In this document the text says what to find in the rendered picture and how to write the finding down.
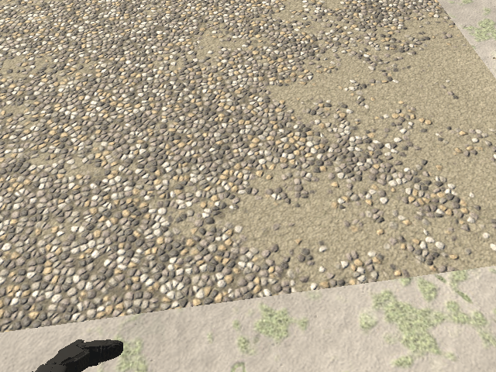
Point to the left robot hand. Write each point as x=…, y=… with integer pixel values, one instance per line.
x=78, y=356

